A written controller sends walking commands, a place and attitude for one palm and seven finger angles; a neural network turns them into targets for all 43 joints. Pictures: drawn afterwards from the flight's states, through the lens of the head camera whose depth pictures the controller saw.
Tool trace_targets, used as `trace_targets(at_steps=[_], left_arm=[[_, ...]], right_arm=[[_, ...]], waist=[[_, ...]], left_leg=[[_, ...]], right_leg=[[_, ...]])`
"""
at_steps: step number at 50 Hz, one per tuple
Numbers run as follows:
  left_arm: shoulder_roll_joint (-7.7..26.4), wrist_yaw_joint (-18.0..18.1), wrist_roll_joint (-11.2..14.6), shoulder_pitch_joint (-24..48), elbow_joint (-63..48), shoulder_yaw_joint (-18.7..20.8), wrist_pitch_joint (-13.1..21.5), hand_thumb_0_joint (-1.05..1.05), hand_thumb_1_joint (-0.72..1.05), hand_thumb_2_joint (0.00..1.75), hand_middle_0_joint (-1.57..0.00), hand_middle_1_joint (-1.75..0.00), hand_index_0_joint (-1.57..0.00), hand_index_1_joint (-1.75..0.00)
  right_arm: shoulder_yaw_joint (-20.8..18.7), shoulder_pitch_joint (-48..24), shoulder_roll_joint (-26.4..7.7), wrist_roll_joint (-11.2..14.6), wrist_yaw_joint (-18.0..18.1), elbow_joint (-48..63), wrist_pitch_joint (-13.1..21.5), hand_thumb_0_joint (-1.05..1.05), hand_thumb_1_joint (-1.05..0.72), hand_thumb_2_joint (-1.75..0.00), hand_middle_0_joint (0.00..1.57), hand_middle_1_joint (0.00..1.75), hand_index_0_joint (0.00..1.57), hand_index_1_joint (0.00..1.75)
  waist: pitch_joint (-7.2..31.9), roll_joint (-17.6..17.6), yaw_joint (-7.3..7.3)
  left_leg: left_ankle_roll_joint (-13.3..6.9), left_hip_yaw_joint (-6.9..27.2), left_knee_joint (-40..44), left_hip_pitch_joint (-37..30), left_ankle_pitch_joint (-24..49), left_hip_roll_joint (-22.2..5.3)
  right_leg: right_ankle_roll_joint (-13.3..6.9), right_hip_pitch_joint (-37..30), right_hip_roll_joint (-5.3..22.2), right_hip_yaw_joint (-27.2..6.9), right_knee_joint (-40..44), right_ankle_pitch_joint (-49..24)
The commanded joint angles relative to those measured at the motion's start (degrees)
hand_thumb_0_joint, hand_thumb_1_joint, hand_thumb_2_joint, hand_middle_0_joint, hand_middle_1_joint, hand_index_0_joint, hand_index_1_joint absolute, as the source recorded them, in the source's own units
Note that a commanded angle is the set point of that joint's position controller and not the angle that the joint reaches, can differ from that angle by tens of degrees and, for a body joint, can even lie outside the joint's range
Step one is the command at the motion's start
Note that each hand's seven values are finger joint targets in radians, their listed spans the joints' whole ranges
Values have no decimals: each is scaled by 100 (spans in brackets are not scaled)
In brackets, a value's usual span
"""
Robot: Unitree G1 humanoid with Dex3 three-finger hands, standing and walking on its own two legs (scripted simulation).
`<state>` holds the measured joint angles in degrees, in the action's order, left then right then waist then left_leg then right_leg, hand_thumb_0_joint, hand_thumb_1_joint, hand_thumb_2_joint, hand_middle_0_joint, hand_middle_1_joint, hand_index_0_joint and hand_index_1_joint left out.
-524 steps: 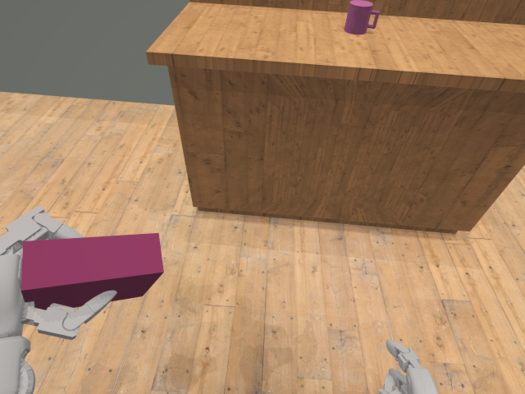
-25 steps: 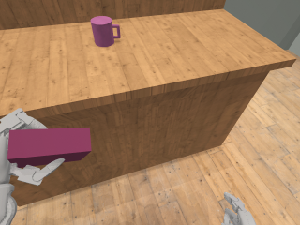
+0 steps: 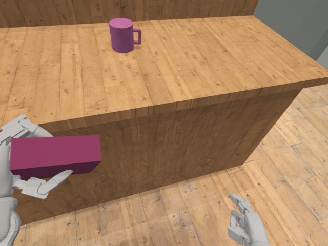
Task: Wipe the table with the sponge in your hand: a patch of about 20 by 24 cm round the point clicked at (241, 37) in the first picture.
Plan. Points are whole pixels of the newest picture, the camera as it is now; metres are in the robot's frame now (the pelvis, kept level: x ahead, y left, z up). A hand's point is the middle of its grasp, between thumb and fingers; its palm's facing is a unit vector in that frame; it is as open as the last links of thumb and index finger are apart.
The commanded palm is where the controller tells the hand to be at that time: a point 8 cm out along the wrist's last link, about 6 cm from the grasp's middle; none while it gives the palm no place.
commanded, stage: look again from close up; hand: left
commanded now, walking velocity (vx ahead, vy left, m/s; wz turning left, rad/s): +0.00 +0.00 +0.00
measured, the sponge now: (71, 157) +0.24 +0.21 +0.13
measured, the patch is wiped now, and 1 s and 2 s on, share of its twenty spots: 0.00 0.00 0.00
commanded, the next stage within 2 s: shuffle to correct the standing spot in 0.22 s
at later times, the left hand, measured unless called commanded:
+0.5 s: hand (44, 161) +0.21 +0.24 +0.15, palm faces +0.40 -0.85 -0.35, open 9.3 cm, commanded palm +0.16 +0.27 +0.18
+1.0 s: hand (32, 144) +0.24 +0.28 +0.16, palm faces +0.40 -0.84 -0.37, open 9.3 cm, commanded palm +0.19 +0.31 +0.18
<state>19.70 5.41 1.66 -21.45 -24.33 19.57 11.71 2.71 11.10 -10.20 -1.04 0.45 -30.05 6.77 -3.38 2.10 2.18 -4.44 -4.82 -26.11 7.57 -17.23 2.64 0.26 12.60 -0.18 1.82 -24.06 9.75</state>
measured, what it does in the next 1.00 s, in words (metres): lifts its left foot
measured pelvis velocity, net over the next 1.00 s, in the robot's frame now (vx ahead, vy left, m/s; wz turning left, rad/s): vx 0.03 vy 0.03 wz -0.01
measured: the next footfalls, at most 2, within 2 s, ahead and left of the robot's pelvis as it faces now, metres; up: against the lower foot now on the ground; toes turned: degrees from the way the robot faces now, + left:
left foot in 1.04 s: +0.11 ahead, +0.17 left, +0.00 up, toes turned -3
right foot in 1.22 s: +0.10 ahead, -0.03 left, +0.00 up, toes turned -9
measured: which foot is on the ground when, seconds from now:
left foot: down 0.00-0.90, up 0.92-1.00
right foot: down 0.00-1.00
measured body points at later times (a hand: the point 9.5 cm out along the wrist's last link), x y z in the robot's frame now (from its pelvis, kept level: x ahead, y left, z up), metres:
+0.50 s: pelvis +0.00 -0.01 +0.00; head +0.01 +0.01 +0.45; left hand +0.19 +0.29 +0.17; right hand +0.18 -0.23 -0.07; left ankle -0.03 +0.05 -0.74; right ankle +0.03 -0.13 -0.74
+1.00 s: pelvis +0.03 +0.03 -0.03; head +0.05 +0.06 +0.42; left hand +0.22 +0.32 +0.18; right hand +0.20 -0.20 -0.10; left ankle +0.03 +0.14 -0.72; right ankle +0.04 -0.13 -0.74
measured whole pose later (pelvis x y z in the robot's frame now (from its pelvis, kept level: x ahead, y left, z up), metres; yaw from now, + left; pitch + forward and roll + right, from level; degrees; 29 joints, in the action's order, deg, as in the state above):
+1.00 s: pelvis +0.03 +0.03 -0.03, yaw -1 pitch -1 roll -1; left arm 21.5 6.9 1.7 -25.0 -31.2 22.4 15.4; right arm -0.1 11.4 -12.4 -0.2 -2.1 -33.2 2.3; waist -4.2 1.9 1.9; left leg -1.0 1.6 -54.3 23.6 -27.9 0.1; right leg 2.2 17.9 2.3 -0.2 -40.4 21.0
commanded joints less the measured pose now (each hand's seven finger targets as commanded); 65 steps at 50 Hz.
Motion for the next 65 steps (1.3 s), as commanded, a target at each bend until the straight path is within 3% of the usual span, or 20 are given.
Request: trace_targets(at_steps=[1,17,28,35,41,43,44,45,46,48,50,51,52,55,57,59,60,61,62,65], left_arm=[[1007,125,99,526,-1577,687,397,0,10,130,-120,-160,-120,-160],[927,192,75,374,-1385,594,381,0,10,130,-120,-160,-120,-160],[983,224,78,425,-1255,576,484,0,10,130,-120,-160,-120,-160],[1161,223,133,117,-1450,807,590,0,10,130,-120,-160,-120,-160],[1230,190,170,72,-1737,891,562,0,10,130,-120,-160,-120,-160],[1245,221,174,-72,-1625,961,574,0,10,130,-120,-160,-120,-160],[1320,247,196,-63,-1567,1015,627,0,10,130,-120,-160,-120,-160],[1308,276,191,13,-1514,1052,725,0,10,130,-120,-160,-120,-160],[1370,287,152,128,-1623,1109,731,0,10,130,-120,-160,-120,-160],[1111,263,45,415,-2006,858,704,0,10,130,-120,-160,-120,-160],[1176,199,57,648,-2027,821,671,0,10,130,-120,-160,-120,-160],[1190,187,99,789,-2356,841,730,0,10,130,-120,-160,-120,-160],[1289,233,-20,892,-2293,947,768,0,10,130,-120,-160,-120,-160],[1281,235,1,673,-1692,999,712,0,10,130,-120,-160,-120,-160],[1202,252,0,516,-1745,930,664,0,10,130,-120,-160,-120,-160],[1103,266,-12,217,-1676,859,572,0,10,130,-120,-160,-120,-160],[1137,281,-46,47,-1550,867,539,0,10,130,-120,-160,-120,-160],[1321,313,-56,-246,-1270,972,501,0,10,130,-120,-160,-120,-160],[1541,365,52,-137,-1270,1239,537,0,10,130,-120,-160,-120,-160],[1400,315,142,-690,-1285,1329,613,0,10,130,-120,-160,-120,-160]], right_arm=[[-373,-425,-813,34,101,895,250,0,-90,-90,20,30,20,30],[-414,-420,-888,35,156,812,161,0,-90,-90,20,30,20,30],[-476,-379,-985,-9,119,794,116,0,-90,-90,20,30,20,30],[-543,-369,-994,91,41,801,50,0,-90,-90,20,30,20,30],[-579,-348,-1002,137,-44,791,57,0,-90,-90,20,30,20,30],[-645,-358,-1009,177,-82,763,17,0,-90,-90,20,30,20,30],[-713,-403,-999,189,-104,776,18,0,-90,-90,20,30,20,30],[-706,-472,-1018,166,-146,718,4,0,-90,-90,20,30,20,30],[-670,-386,-991,154,-193,621,-89,0,-90,-90,20,30,20,30],[-515,-297,-736,100,-245,511,-240,0,-90,-90,20,30,20,30],[-506,-243,-696,195,-80,424,-151,0,-90,-90,20,30,20,30],[-639,-287,-942,173,26,569,8,0,-90,-90,20,30,20,30],[-656,-222,-897,162,35,577,124,0,-90,-90,20,30,20,30],[-597,-313,-748,107,9,495,253,0,-90,-90,20,30,20,30],[-529,-363,-784,149,6,453,345,0,-90,-90,20,30,20,30],[-450,-418,-811,163,-54,489,373,0,-90,-90,20,30,20,30],[-433,-368,-782,154,-72,493,344,0,-90,-90,20,30,20,30],[-439,-394,-716,136,-75,567,266,0,-90,-90,20,30,20,30],[-444,-442,-806,81,-82,535,220,0,-90,-90,20,30,20,30],[-504,-289,-784,141,-132,374,76,0,-90,-90,20,30,20,30]], waist=[[1029,-794,-74],[824,-658,-68],[507,-382,-174],[807,-405,-178],[957,-949,-172],[1203,47,-4],[1188,1041,11],[853,1001,-21],[513,335,-62],[690,64,-301],[668,-973,-459],[497,-2437,-449],[603,-2698,-370],[514,-1150,-262],[697,-1138,-213],[869,-1182,-104],[976,-570,-101],[1010,732,-141],[781,887,-130],[572,299,-175]], left_leg=[[824,563,592,398,2377,-608],[703,577,810,848,1156,-596],[280,605,198,1202,-402,-458],[352,708,-258,1089,885,-561],[709,529,-717,362,3932,-825],[833,300,-2348,1693,3247,-441],[767,191,-3704,2529,1386,-63],[504,1079,-4486,3122,-1449,-332],[342,2000,-4294,3033,-2100,-867],[315,1422,-2436,1491,-1223,-964],[520,310,-535,-240,41,-154],[149,1677,575,-283,-828,-1074],[-551,2803,1084,233,-712,-1725],[-1037,2521,621,560,915,-1842],[-711,1634,234,644,1841,-1539],[-274,996,-379,1255,1268,-1197],[-29,688,-1081,1825,573,-821],[260,153,-2534,2765,-331,-203],[462,520,-3689,3225,-997,-239],[628,1014,-4438,3343,-515,-638]], right_leg=[[-146,-1062,21,-194,-179,-1521],[-139,-1135,53,-219,-95,-892],[-479,-379,457,-1038,-84,894],[-526,-517,520,-833,-1080,-375],[-385,-384,61,99,-1466,-188],[-947,-1682,683,-905,-1137,-1442],[-1532,-1856,1715,-2486,-583,-2118],[-1828,-1458,2545,-3633,-71,-2164],[-1627,-711,2779,-3742,-121,-1575],[-1039,757,1917,-1948,-568,-407],[-392,1695,504,-405,-1575,1332],[-68,2208,-120,13,-3050,2229],[3,2137,-387,86,-4395,2580],[1,2066,241,-306,-4462,2145],[-16,1106,235,46,-2880,1945],[-63,-413,154,266,-897,874],[-149,-1255,426,-135,-117,256],[-646,-1753,1715,-2200,481,110],[-1047,-1322,2627,-3255,872,172],[-1113,-977,2266,-2225,281,-1797]])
